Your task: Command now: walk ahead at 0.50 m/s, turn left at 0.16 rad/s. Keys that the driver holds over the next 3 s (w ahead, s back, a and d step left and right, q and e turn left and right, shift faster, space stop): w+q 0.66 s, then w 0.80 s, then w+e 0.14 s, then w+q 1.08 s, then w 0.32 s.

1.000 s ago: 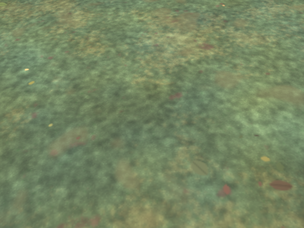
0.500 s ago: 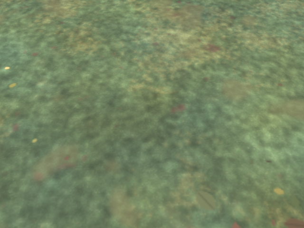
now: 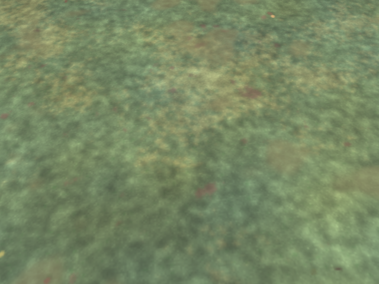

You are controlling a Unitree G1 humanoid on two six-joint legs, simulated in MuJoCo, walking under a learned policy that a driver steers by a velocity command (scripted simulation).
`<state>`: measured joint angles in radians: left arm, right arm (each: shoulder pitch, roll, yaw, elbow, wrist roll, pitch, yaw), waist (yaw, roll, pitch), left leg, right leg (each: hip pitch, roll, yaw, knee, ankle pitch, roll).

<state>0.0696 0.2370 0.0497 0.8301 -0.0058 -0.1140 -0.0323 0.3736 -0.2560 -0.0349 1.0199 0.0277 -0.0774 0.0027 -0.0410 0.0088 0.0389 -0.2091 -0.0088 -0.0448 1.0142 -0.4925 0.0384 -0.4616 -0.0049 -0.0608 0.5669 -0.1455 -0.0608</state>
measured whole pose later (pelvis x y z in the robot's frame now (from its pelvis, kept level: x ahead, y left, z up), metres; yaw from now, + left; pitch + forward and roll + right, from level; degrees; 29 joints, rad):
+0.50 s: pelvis +0.28 +0.04 -0.01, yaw +14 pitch +2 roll -1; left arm 0.34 0.25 0.07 0.96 -0.01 -0.05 0.03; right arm 0.05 -0.24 -0.07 0.78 0.03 -0.05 0.06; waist 0.03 0.01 0.04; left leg -0.52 -0.01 0.08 0.61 -0.13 0.14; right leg 0.07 -0.07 -0.29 0.53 -0.46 0.02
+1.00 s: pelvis +0.58 +0.11 +0.00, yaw +26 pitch +2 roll +0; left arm 0.03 0.26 0.04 0.77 0.00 -0.13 -0.03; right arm 0.39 -0.28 -0.08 0.86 0.01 -0.05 -0.02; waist -0.07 -0.02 0.01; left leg 0.02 -0.07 -0.13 0.44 -0.46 0.06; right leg -0.47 0.00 0.00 0.47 -0.05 -0.05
